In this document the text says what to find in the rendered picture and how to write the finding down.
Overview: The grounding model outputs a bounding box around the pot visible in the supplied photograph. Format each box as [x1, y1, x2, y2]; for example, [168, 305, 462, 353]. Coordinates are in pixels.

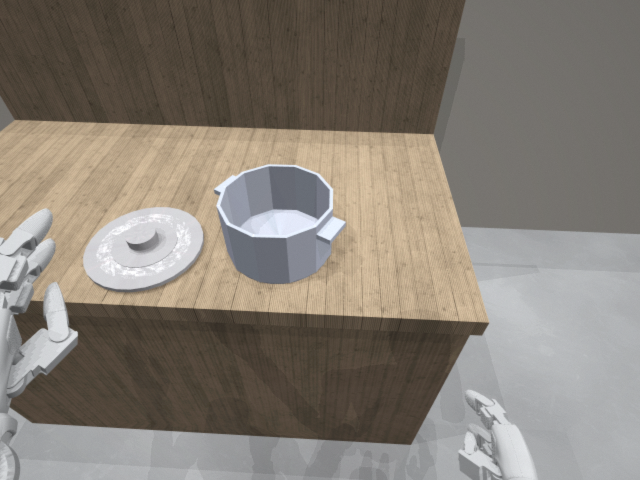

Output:
[214, 164, 346, 284]

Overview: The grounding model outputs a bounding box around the lid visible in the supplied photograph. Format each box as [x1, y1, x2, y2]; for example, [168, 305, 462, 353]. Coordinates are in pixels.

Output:
[83, 207, 204, 292]

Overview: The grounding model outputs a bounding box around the robot left forearm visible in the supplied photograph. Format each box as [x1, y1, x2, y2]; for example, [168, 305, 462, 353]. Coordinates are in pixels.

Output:
[0, 413, 20, 480]

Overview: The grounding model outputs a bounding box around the robot right hand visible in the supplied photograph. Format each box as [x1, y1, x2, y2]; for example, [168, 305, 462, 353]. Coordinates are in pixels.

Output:
[458, 390, 538, 480]

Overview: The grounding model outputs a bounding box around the robot left hand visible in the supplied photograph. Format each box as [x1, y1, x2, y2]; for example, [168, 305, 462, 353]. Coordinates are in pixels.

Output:
[0, 208, 78, 414]

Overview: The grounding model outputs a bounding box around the table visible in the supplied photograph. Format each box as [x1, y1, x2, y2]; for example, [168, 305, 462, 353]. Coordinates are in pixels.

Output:
[0, 0, 489, 445]

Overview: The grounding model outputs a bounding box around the knob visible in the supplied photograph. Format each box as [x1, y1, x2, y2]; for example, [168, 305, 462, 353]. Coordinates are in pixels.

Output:
[125, 224, 158, 251]

